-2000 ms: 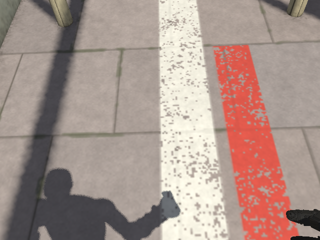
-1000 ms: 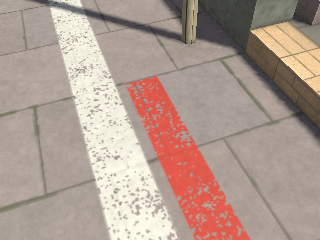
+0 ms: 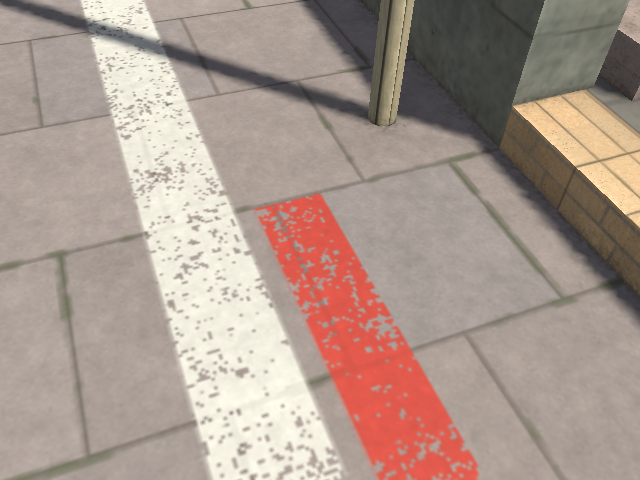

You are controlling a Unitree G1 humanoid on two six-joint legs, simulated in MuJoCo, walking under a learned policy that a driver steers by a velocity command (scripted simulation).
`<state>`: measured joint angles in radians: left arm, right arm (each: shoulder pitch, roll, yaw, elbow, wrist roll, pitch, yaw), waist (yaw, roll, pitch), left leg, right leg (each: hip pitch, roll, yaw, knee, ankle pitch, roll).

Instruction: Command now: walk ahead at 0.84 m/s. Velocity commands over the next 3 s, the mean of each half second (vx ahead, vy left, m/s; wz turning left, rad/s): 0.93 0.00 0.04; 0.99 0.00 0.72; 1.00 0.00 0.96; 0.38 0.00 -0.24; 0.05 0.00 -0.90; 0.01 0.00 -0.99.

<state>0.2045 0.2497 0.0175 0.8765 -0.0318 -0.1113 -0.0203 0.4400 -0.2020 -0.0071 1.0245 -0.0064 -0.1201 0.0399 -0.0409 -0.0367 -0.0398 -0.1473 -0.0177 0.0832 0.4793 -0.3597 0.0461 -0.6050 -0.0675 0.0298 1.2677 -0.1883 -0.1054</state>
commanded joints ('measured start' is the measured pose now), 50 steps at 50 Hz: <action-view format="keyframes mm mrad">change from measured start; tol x32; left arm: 1 -68 52 11 -80 10 9 -6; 12 -434 32 8 -262 -10 -22 -61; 18 307 263 102 -77 2 12 -17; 50 -32 122 31 -253 46 -42 22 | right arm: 1 16 -110 -7 -42 0 -7 -10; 18 204 10 15 -92 11 2 -38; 36 -460 -88 -25 -376 43 16 30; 41 163 -319 -139 -272 57 73 16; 50 -130 -173 -86 -367 31 15 -15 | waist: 1 22 110 181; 16 303 278 -123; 18 192 -243 -485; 28 -3 -1 186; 40 -169 -117 -73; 42 -127 412 -93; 50 99 -53 91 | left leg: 1 62 244 -332 -385 -33 128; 10 189 227 -64 -491 436 105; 15 381 298 -42 -21 1443 76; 16 223 273 -21 273 1425 50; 18 -465 -27 -206 964 -37 14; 33 -548 146 -79 370 631 30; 39 -320 -55 118 240 365 105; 41 232 -44 -20 199 274 172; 43 638 279 -984 -120 -276 485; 50 -117 71 -578 -277 119 301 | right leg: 1 -321 -83 23 -71 119 42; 13 -16 100 -148 -705 232 5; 16 565 123 -120 -687 112 -74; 19 1117 -247 845 -1017 -671 -211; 27 279 -133 61 -1185 -30 -75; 35 538 -98 -237 -1184 405 40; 40 686 -174 -250 -527 1387 63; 41 488 -113 -249 -186 1169 67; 42 49 133 -186 292 -196 118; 50 -17 -13 117 -132 -123 114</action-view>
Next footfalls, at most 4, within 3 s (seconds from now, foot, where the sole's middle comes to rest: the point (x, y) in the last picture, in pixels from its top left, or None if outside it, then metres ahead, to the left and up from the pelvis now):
0.32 right None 0.48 -0.12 -0.77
0.82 left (258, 334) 0.90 0.12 -0.77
1.26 right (260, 211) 1.34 0.13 -0.77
1.70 left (103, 204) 1.37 0.59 -0.77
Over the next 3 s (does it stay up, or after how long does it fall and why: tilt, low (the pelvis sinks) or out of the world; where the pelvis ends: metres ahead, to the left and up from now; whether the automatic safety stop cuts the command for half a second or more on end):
stays up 1.47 0.49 0.00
